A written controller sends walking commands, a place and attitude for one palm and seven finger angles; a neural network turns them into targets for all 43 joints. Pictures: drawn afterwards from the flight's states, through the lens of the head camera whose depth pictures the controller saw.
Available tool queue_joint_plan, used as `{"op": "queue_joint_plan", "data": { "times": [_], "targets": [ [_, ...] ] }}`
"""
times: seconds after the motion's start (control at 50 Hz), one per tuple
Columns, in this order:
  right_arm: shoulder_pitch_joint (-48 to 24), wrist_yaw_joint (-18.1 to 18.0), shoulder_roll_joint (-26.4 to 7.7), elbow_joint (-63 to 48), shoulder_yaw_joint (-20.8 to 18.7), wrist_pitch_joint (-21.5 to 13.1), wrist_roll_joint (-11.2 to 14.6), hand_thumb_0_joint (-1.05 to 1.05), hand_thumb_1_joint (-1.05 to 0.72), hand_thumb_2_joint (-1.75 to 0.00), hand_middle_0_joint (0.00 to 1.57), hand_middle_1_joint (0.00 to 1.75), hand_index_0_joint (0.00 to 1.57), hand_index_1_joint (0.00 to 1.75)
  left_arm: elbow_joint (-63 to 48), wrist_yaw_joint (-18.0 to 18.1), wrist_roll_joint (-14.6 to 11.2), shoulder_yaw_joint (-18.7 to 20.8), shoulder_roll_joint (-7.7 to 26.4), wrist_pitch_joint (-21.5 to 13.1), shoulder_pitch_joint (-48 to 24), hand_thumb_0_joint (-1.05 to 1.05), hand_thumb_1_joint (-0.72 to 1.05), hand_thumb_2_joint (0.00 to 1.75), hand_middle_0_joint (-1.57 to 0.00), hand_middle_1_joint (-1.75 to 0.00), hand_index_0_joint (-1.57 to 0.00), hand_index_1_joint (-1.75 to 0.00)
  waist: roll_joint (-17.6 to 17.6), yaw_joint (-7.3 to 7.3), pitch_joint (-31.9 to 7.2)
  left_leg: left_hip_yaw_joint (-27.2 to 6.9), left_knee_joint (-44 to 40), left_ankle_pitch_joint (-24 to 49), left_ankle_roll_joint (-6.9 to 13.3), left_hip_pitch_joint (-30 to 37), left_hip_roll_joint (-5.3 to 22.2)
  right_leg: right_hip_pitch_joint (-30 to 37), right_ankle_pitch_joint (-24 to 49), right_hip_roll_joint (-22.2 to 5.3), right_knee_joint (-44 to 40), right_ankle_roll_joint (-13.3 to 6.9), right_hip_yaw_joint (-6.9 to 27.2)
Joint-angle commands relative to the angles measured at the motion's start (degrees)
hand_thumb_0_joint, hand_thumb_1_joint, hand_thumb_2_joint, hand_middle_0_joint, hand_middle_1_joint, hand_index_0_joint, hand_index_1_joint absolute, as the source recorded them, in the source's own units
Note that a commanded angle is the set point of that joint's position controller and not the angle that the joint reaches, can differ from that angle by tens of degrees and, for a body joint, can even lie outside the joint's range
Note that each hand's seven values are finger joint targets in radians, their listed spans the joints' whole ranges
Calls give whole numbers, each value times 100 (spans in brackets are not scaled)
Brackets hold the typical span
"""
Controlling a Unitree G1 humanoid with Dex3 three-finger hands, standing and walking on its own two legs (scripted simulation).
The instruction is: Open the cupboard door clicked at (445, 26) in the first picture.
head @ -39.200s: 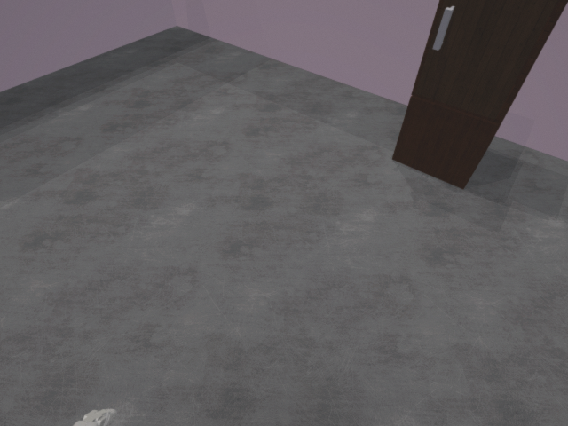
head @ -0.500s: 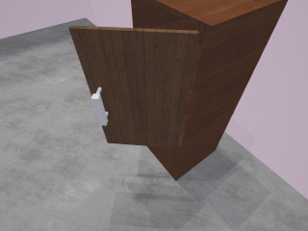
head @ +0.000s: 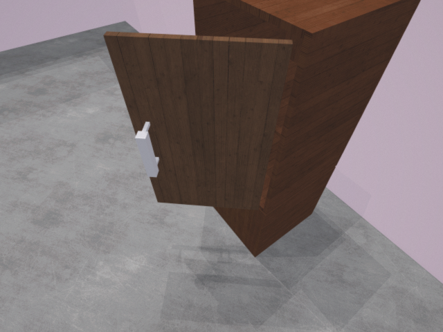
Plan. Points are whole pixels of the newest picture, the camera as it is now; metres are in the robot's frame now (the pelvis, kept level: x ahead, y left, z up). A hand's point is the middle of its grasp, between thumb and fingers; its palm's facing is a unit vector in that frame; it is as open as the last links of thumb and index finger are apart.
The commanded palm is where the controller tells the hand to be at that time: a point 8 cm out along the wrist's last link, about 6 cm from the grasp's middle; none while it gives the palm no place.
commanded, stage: raise the hand with hooked fingers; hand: left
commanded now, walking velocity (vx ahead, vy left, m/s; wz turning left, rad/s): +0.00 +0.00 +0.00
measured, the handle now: (150, 149) +0.55 +0.23 -0.04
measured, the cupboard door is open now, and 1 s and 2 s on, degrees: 49 49 49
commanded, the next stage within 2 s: none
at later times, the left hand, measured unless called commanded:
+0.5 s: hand (110, 322) +0.15 +0.21 -0.07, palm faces +0.05 -1.00 -0.03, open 9.4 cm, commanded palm +0.14 +0.26 -0.05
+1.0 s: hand (93, 288) +0.20 +0.25 -0.05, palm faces -0.02 -1.00 -0.05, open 12.4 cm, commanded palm +0.17 +0.31 -0.04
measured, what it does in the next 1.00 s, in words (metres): lowers itself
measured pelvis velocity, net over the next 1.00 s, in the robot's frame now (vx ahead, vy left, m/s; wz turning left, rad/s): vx -0.04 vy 0.02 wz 0.04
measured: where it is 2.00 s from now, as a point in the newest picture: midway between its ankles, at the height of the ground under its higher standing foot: outside the picture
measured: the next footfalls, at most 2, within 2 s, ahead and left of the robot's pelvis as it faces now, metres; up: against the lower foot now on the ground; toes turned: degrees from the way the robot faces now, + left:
none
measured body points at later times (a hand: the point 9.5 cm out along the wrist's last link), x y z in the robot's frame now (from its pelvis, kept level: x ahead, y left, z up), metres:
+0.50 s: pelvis -0.04 +0.00 -0.11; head +0.03 +0.02 +0.34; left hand +0.14 +0.27 -0.06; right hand +0.22 -0.21 -0.14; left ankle -0.02 +0.13 -0.74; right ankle +0.01 -0.11 -0.74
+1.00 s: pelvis -0.04 +0.02 -0.09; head +0.03 +0.04 +0.35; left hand +0.19 +0.31 -0.04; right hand +0.13 -0.24 -0.16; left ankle -0.02 +0.13 -0.74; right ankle +0.01 -0.11 -0.74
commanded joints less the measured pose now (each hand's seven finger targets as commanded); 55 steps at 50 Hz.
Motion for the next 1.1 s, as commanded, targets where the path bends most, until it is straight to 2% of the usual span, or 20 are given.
{"op": "queue_joint_plan", "data": {
  "times": [0.0, 0.02, 0.06, 0.08, 0.12, 0.16, 0.2, 0.24, 0.28, 0.34, 0.38, 0.46, 0.48, 0.52, 0.58, 0.64, 0.68, 0.76, 0.92, 1.08],
  "targets": [
    [-662, -301, -1030, -1616, -226, -1413, 333, 0, -90, -90, 20, 30, 20, 30, -4263, 250, -681, -367, -250, -784, -467, 0, 81, 86, -21, -36, -21, -36, 82, -287, -515, -370, -131, 794, 177, -409, -100, -504, 371, 3, 26, -22, -299],
    [-755, -297, -1217, -1934, -315, -1528, 295, 0, -90, -90, 20, 30, 20, 30, -4351, 127, -737, -167, 29, -1100, -854, 0, 78, 85, -21, -37, -21, -37, -511, -433, 80, -511, 78, 200, 250, -820, -143, -1040, -127, 17, 5, 46, -308],
    [-654, -243, -1341, -2191, -447, -1645, 92, 0, -90, -90, 20, 30, 20, 30, -3719, -252, -744, 226, 171, -1830, -682, 0, 74, 83, -21, -40, -21, -40, -1275, -454, -86, -485, 759, -353, 239, -1549, -291, -1919, -1047, 21, 335, 85, -333],
    [-719, -150, -1299, -2407, -505, -1700, 86, 0, -90, -90, 20, 30, 20, 30, -3248, -530, -753, 452, 209, -2195, -216, 0, 71, 82, -21, -42, -21, -42, -1031, -190, -140, -408, 1075, -459, 153, -1910, -376, -2074, -1286, -34, 601, 30, -237],
    [-854, 25, -1234, -2813, -589, -1752, 15, 0, -90, -90, 20, 30, 20, 30, -2919, -1211, -929, 615, 20, -3040, 692, 0, 67, 80, -22, -45, -22, -45, -1338, 211, -724, -329, 1697, -423, 72, -2615, -430, -2258, -1337, -27, 1331, -57, -154],
    [-947, 182, -1249, -3070, -683, -1735, 13, 0, -90, -90, 20, 30, 20, 30, -2837, -1957, -1107, 992, 294, -3903, 791, 0, 62, 78, -22, -48, -22, -48, -1215, 325, -1142, -298, 2366, -244, 27, -3291, -486, -2339, -793, -47, 2041, -117, 21],
    [-1031, 325, -1309, -3419, -740, -1668, 45, 0, -90, -90, 20, 30, 20, 30, -2998, -2673, -1176, 1406, 831, -4414, 684, 0, 57, 76, -22, -51, -22, -51, -449, 429, -1629, -233, 2942, -2, 41, -3651, -514, -2403, -276, -134, 2612, -204, 296],
    [-1175, 291, -1336, -3840, -745, -1528, 108, 0, -90, -90, 20, 30, 20, 30, -3462, -2891, -1368, 1542, 970, -4143, 429, 0, 53, 74, -23, -54, -23, -54, -313, 454, -2045, -142, 3154, -102, 125, -3827, -537, -2478, -455, -113, 2772, -155, 423],
    [-1173, 217, -1351, -4145, -707, -1382, 162, 0, -90, -90, 20, 30, 20, 30, -4249, -2879, -1646, 1597, 1113, -3757, -162, 0, 48, 72, -23, -57, -23, -57, -130, 356, -1945, -212, 3186, -706, 149, -4043, -514, -2725, -1530, -74, 2631, -135, 574],
    [-892, 96, -1250, -4210, -655, -1280, 124, 0, -90, -90, 20, 30, 20, 30, -5811, -2558, -1524, 1514, 1167, -3605, -590, 0, 41, 69, -24, -62, -24, -62, 456, 147, -2645, -347, 3438, -24, 253, -3558, -352, -2765, -457, 44, 2937, -112, 430],
    [-736, 26, -1262, -4085, -581, -1217, 60, 0, -90, -90, 20, 30, 20, 30, -6349, -2420, -1433, 1382, 1243, -3579, -1029, 0, 36, 67, -24, -64, -24, -64, 406, -116, -2509, -486, 3556, 136, 267, -3503, -264, -3048, -185, 161, 3124, -117, 242],
    [-714, -86, -1291, -3781, -488, -1269, 98, 0, -90, -90, 20, 30, 20, 30, -5900, -2506, -1324, 1166, 1111, -3390, -1127, 0, 27, 63, -25, -70, -25, -70, 403, -336, -2198, -622, 3632, -315, 257, -3740, -205, -3538, -740, 190, 3014, -74, 121],
    [-727, -118, -1318, -3746, -440, -1270, 90, 0, -90, -90, 20, 30, 20, 30, -5626, -2633, -1399, 1171, 1151, -3247, -1177, 0, 25, 62, -25, -72, -25, -72, 356, -325, -2085, -669, 3654, -356, 264, -3838, -213, -3562, -818, 231, 3031, -106, 106],
    [-740, -141, -1331, -3750, -450, -1283, 144, 0, -90, -90, 20, 30, 20, 30, -5441, -2771, -1414, 1349, 1273, -2962, -970, 0, 20, 60, -25, -75, -25, -75, 315, -223, -2462, -654, 3543, -426, 252, -3772, -236, -3376, -941, 183, 2935, -66, 97],
    [-886, -145, -1307, -3800, -426, -1277, 173, 0, -90, -90, 20, 30, 20, 30, -5209, -2834, -1550, 1719, 1481, -2505, -621, 0, 13, 57, -25, -80, -25, -80, 316, 34, -2650, -693, 3306, -271, 231, -3674, -263, -3054, -851, 181, 2905, -92, -8],
    [-899, -132, -1226, -3847, -415, -1254, 165, 0, -90, -90, 20, 30, 20, 30, -5397, -2690, -1666, 1988, 1556, -2404, -570, 0, 6, 54, -26, -84, -26, -84, 56, 102, -2808, -685, 3145, -211, 224, -3681, -283, -2798, -866, 129, 2802, -42, -36],
    [-922, -137, -1212, -3828, -391, -1255, 144, 0, -90, -90, 20, 30, 20, 30, -5185, -2605, -1698, 2072, 1586, -2444, -600, 0, 1, 52, -26, -87, -26, -87, -12, 147, -2541, -713, 3094, -255, 207, -3765, -275, -2867, -988, 159, 2806, -81, -75],
    [-739, -139, -1279, -3779, -387, -1292, 150, 0, -90, -90, 20, 30, 20, 30, -5001, -2521, -1632, 1969, 1541, -2694, -861, 0, -8, 48, -27, -93, -27, -93, -48, -36, -2186, -677, 2978, -750, 205, -3835, -287, -3190, -1500, 123, 2652, -44, -64],
    [-460, -160, -1446, -3788, -416, -1344, 187, 0, -90, -90, 20, 30, 20, 30, -4997, -2797, -1679, 2099, 1829, -2849, -1155, 0, -27, 40, -28, -105, -28, -105, 444, -13, -2472, -672, 2809, -204, 200, -3284, -270, -3027, -826, 163, 2736, -103, -152],
    [-382, -134, -1516, -3803, -373, -1253, 162, 0, -90, -90, 20, 30, 20, 30, -4627, -2881, -1733, 2369, 2134, -2703, -1581, 0, -45, 32, -30, -117, -30, -117, 545, -47, -2254, -706, 2720, 102, 163, -3133, -259, -2964, -489, 224, 2714, -130, -232]
  ]
}}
